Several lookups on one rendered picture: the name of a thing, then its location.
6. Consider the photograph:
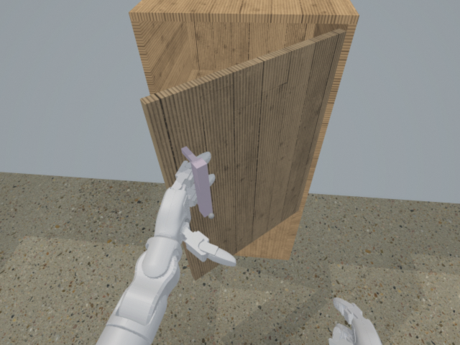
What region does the handle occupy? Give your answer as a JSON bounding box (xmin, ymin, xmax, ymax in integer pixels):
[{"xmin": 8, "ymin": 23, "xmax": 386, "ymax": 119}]
[{"xmin": 181, "ymin": 147, "xmax": 213, "ymax": 218}]

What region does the robot left forearm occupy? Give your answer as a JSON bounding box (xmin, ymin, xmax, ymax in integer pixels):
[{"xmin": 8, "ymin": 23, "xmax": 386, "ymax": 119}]
[{"xmin": 96, "ymin": 236, "xmax": 183, "ymax": 345}]

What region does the cupboard door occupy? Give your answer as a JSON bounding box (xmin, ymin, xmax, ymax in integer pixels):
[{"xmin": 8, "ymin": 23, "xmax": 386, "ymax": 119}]
[{"xmin": 140, "ymin": 29, "xmax": 346, "ymax": 280}]

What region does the left robot hand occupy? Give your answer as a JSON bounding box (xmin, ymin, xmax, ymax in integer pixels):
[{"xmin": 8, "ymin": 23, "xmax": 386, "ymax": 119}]
[{"xmin": 154, "ymin": 152, "xmax": 236, "ymax": 267}]

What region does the right robot hand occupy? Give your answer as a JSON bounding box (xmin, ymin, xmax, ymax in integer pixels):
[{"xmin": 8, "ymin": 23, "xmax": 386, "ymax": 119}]
[{"xmin": 328, "ymin": 298, "xmax": 382, "ymax": 345}]

